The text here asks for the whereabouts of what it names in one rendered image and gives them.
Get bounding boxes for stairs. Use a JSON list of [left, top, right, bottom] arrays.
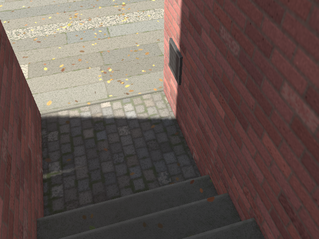
[[36, 174, 265, 239]]

